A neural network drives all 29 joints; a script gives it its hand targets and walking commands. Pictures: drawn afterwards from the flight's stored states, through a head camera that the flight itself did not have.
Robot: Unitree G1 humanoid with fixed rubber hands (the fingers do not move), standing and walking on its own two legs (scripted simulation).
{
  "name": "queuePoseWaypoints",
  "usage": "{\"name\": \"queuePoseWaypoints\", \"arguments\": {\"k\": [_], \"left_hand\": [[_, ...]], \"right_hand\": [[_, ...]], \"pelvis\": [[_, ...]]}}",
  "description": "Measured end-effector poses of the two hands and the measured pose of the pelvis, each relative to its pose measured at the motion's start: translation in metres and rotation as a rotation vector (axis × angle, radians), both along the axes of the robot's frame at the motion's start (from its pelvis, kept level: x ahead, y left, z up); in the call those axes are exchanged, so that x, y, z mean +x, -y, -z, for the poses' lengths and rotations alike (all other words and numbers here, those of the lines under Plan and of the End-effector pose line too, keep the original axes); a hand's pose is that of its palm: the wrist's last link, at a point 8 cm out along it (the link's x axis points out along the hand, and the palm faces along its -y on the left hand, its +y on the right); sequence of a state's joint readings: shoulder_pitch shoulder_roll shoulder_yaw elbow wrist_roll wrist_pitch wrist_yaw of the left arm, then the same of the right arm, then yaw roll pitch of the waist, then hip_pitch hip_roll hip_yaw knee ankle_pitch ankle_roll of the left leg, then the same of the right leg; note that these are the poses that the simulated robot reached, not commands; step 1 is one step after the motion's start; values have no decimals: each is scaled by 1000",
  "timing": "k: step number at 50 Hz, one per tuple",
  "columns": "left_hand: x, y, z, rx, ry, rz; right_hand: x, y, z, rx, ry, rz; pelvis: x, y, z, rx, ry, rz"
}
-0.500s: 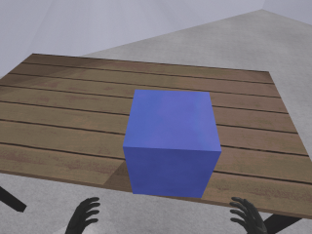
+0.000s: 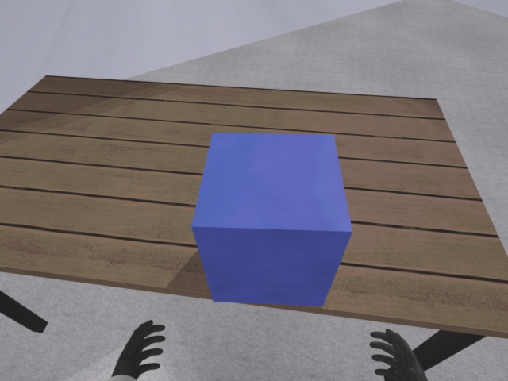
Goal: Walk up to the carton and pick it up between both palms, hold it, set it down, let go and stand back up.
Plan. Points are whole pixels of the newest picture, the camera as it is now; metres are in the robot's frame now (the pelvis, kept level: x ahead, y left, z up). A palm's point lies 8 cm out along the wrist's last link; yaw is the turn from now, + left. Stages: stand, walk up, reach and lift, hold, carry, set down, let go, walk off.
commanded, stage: set down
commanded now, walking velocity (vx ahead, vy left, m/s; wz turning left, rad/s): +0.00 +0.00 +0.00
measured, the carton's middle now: (269, 223) +0.39 +0.01 +0.02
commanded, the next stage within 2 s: let go in 0.18 s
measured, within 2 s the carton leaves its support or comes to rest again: neither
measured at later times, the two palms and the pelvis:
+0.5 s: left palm (138, 364) +0.18 +0.22 -0.08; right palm (426, 378) +0.17 -0.23 -0.08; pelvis +0.02 +0.00 +0.00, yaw -1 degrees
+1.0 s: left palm out of the picture +0.10 +0.27 -0.10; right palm out of the picture +0.11 -0.24 -0.13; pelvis +0.00 +0.00 -0.01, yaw +6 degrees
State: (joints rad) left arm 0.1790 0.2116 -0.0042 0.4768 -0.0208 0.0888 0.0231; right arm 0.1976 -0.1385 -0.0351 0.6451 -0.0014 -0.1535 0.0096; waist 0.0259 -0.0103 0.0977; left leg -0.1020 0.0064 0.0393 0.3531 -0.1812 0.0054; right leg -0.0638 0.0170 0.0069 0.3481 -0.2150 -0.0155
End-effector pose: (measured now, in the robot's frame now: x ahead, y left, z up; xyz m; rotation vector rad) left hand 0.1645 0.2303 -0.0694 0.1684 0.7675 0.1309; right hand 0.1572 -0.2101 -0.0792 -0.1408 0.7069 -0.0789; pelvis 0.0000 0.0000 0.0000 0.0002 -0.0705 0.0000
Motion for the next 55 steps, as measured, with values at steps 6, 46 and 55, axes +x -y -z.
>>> {"name": "queuePoseWaypoints", "arguments": {"k": [6, 46, 55], "left_hand": [[5, -4, 4, 16, -35, 10], [-26, -28, 18, 70, -73, -55], [-106, -44, 51, 46, -253, -203]], "right_hand": [[1, 8, 3, -7, -10, 12], [-43, 29, 45, -77, -336, -36], [-47, 18, 50, -90, -366, -75]], "pelvis": [[6, 1, 0, -1, -9, 10], [6, 1, 9, -22, -66, -71], [2, -5, 15, -29, -72, -121]]}}
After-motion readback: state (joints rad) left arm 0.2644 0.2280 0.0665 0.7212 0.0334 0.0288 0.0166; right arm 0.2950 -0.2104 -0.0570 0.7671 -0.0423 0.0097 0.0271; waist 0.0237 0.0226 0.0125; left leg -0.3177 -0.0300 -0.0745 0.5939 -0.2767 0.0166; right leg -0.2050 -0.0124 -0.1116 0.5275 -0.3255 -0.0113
